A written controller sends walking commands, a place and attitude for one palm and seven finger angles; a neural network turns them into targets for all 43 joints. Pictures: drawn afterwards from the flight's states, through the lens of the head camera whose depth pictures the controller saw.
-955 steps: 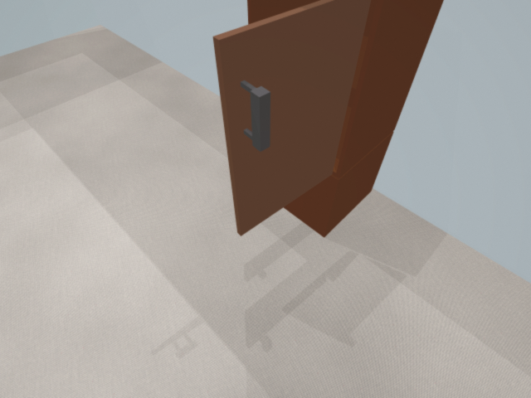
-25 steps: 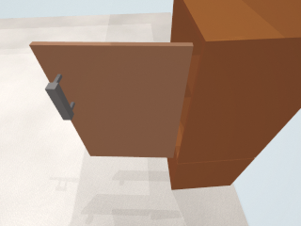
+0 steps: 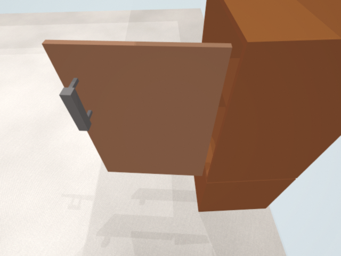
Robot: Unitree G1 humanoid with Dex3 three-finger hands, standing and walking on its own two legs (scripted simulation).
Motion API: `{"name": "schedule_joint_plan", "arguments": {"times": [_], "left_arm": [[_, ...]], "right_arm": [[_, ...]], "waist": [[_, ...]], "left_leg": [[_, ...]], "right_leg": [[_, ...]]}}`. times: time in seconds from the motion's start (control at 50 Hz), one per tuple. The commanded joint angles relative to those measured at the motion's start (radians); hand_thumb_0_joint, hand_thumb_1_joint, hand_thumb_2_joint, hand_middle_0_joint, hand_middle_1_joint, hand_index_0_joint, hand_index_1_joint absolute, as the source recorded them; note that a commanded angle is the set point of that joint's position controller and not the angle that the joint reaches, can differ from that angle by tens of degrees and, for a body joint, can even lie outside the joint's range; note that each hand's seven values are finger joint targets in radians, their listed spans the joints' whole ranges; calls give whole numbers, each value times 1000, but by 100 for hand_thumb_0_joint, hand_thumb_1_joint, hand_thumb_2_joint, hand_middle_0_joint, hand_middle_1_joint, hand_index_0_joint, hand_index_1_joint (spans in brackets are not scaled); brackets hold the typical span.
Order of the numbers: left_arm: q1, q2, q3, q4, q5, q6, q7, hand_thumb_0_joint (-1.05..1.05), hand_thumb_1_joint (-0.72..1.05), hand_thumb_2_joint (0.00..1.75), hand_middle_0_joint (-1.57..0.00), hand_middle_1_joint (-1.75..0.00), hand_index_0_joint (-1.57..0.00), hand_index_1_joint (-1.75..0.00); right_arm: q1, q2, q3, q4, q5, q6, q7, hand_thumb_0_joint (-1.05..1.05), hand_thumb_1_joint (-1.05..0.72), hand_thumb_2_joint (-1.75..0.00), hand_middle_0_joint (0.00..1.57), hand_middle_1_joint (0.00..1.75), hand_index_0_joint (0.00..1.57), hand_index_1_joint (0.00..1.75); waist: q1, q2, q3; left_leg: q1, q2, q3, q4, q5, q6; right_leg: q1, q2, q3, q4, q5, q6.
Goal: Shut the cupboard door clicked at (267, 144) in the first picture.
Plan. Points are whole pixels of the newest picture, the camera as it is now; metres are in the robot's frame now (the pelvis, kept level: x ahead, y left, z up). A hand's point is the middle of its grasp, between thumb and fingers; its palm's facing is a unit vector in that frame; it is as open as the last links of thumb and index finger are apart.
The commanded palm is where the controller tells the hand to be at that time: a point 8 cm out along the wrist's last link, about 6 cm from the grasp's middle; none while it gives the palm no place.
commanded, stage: shuffle to correct the standing spot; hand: left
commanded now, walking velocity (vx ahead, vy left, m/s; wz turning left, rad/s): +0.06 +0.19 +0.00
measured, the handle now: (80, 104) +0.45 +0.28 +0.09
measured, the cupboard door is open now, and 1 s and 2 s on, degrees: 84 84 84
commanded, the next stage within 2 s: come to a stop and stand still in 0.10 s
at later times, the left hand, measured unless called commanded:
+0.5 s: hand out of the picture +0.05 +0.22 -0.17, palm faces +0.00 -0.97 -0.23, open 7.3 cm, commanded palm none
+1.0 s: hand out of the picture -0.03 +0.22 -0.17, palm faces -0.02 -0.98 -0.19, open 7.3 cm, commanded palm none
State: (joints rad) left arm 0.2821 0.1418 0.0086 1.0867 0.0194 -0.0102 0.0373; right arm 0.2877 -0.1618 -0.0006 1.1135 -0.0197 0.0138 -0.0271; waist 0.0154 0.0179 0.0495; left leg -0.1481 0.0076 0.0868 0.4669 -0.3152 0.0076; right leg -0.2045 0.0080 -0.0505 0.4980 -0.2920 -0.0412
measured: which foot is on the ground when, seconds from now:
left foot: down 0.00-1.00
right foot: down 0.00-1.00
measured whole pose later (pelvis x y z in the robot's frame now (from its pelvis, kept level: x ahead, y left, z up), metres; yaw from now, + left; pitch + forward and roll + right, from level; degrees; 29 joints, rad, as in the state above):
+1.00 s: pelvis -0.04 +0.05 +0.00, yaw -1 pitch -2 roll +0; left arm 0.31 0.15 -0.03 1.07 0.02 0.00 0.03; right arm 0.31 -0.17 0.02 1.05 -0.02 0.00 -0.01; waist 0.00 0.01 0.02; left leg -0.15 -0.05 0.12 0.44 -0.26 0.09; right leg -0.22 -0.04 -0.05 0.48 -0.22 0.01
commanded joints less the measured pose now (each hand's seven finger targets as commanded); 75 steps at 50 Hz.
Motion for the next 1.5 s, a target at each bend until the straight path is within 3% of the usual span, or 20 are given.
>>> {"name": "schedule_joint_plan", "arguments": {"times": [0.0, 0.04, 0.08, 0.12, 0.18, 0.24, 0.28, 0.32, 0.36, 0.4, 0.54, 0.56, 0.58, 0.6, 0.62, 0.66, 0.7, 0.74, 0.84, 1.48], "left_arm": [[53, 186, 60, -55, -1, -6, 19, 0, 90, 90, -20, -30, -20, -30], [34, 182, 63, -70, 0, 0, 18, 0, 90, 90, -20, -30, -20, -30], [15, 156, 61, -93, 1, 9, 14, 0, 90, 90, -20, -30, -20, -30], [-3, 126, 54, -109, 2, 19, 13, 0, 90, 90, -20, -30, -20, -30], [-21, 100, 45, -126, 3, 32, 12, 0, 90, 90, -20, -30, -20, -30], [29, 80, 38, -107, 2, 19, 10, 0, 90, 90, -20, -30, -20, -30], [67, 127, 35, -82, 0, 0, 12, 0, 90, 90, -20, -30, -20, -30], [38, 148, 30, -73, -4, -7, 11, 0, 90, 90, -20, -30, -20, -30], [-8, 122, 19, -83, -7, -3, 10, 0, 90, 90, -20, -30, -20, -30], [-7, 114, 19, -83, -9, -2, 12, 0, 90, 90, -20, -30, -20, -30], [0, 109, 16, -42, -8, 5, 7, 0, 90, 90, -20, -30, -20, -30], [87, 122, 3, 2, 2, -22, 41, 0, 90, 90, -20, -30, -20, -30], [119, 169, 13, -13, 5, -41, 35, 0, 90, 90, -20, -30, -20, -30], [88, 175, 13, -31, -8, -45, 31, 0, 90, 90, -20, -30, -20, -30], [47, 157, -1, -45, -15, -42, 24, 0, 90, 90, -20, -30, -20, -30], [8, 141, -10, -59, -14, -32, 15, 0, 90, 90, -20, -30, -20, -30], [1, 117, -17, -62, -12, -19, 11, 0, 90, 90, -20, -30, -20, -30], [9, 115, -19, -59, -9, -9, 7, 0, 90, 90, -20, -30, -20, -30], [39, 109, -17, -62, -3, -4, 1, 0, 90, 90, -20, -30, -20, -30], [115, 54, -23, 7, -7, -14, 10, 0, 90, 90, -20, -30, -20, -30]], "right_arm": [[74, -59, -21, -49, 3, -10, 4, 0, -90, -90, 20, 30, 20, 30], [87, -70, -24, -56, 2, -15, 4, 0, -90, -90, 20, 30, 20, 30], [93, -95, -32, -64, -1, -18, 2, 0, -90, -90, 20, 30, 20, 30], [99, -135, -37, -85, -2, -15, -2, 0, -90, -90, 20, 30, 20, 30], [72, -131, -33, -118, -6, -8, -2, 0, -90, -90, 20, 30, 20, 30], [40, -127, -28, -132, -6, -18, -6, 0, -90, -90, 20, 30, 20, 30], [39, -102, -26, -126, 5, -28, -8, 0, -90, -90, 20, 30, 20, 30], [45, -80, -23, -108, 4, -19, -6, 0, -90, -90, 20, 30, 20, 30], [70, -78, -17, -69, 2, -31, -7, 0, -90, -90, 20, 30, 20, 30], [66, -98, -16, -47, 1, -45, -13, 0, -90, -90, 20, 30, 20, 30], [46, -93, -8, -19, 4, -46, -17, 0, -90, -90, 20, 30, 20, 30], [-20, -150, -15, -88, 21, -52, -5, 0, -90, -90, 20, 30, 20, 30], [-8, -145, -7, -121, 12, -58, 0, 0, -90, -90, 20, 30, 20, 30], [73, -101, -9, -111, 7, -57, 2, 0, -90, -90, 20, 30, 20, 30], [66, -86, -7, -110, 5, -48, -1, 0, -90, -90, 20, 30, 20, 30], [60, -86, -8, -114, 6, -35, -2, 0, -90, -90, 20, 30, 20, 30], [62, -101, -5, -111, 1, -32, -2, 0, -90, -90, 20, 30, 20, 30], [34, -106, -3, -118, 3, -31, 2, 0, -90, -90, 20, 30, 20, 30], [42, -118, -6, -119, 1, -31, 10, 0, -90, -90, 20, 30, 20, 30], [100, -60, 5, 5, 12, -50, -1, 0, -90, -90, 20, 30, 20, 30]], "waist": [[-1, -113, 15], [-6, -76, -3], [-7, 43, -11], [-5, 136, -10], [3, 109, 28], [28, 21, -13], [19, -98, -33], [-13, -226, -18], [-29, -112, -18], [-14, -7, -41], [-4, -1, 4], [13, -51, -14], [15, 4, -83], [-33, 3, -189], [-39, -13, -206], [-43, -25, -111], [-35, -36, -15], [-25, -2, 53], [-22, -12, 87], [-16, -21, 43]], "left_leg": [[-90, 34, -28, -23, 32, -9], [-45, 46, -35, -53, 115, 0], [1, 102, -89, -73, 274, 31], [28, 183, -180, -97, 447, 103], [4, 228, -219, -121, 538, 181], [-5, 191, -185, -48, 600, 143], [-62, 87, -103, 13, 418, 55], [-41, 46, -60, -9, 181, 13], [51, 90, -97, -97, 370, 22], [91, 121, -115, -97, 606, 42], [65, 122, -109, -151, 435, 45], [6, 160, -96, 55, 746, 19], [-23, 90, -68, 121, 692, -17], [-24, 71, -76, 64, 440, -18], [-11, 66, -75, 27, 313, -3], [-28, 80, -94, -31, 220, 10], [-60, 102, -121, -61, 281, 25], [-99, 106, -140, -114, 146, 34], [-156, 101, -169, -199, -84, 43], [-69, 103, -133, -191, 126, 44]], "right_leg": [[12, -277, 278, -118, 243, -108], [-5, -241, 220, -51, 270, -85], [-52, -163, 127, 41, 214, -47], [-116, -84, 25, 148, 4, -8], [-169, -66, -9, 271, -204, 6], [-44, -82, 17, 79, -31, 5], [60, -184, 160, -19, 365, -37], [35, -239, 190, -40, 471, -70], [-8, -160, 110, 8, 435, -32], [14, -120, 83, 21, 343, -5], [38, -115, 84, -60, 231, 0], [18, -143, 85, -36, 490, 24], [132, -176, 105, -21, 781, -8], [193, -217, 137, 42, 828, -45], [179, -223, 128, 40, 800, -42], [90, -183, 118, -6, 526, -30], [34, -140, 95, -18, 333, -23], [-10, -122, 102, -71, 112, -16], [-27, -103, 99, -97, -1, -11], [14, -117, 89, -105, 163, 9]]}}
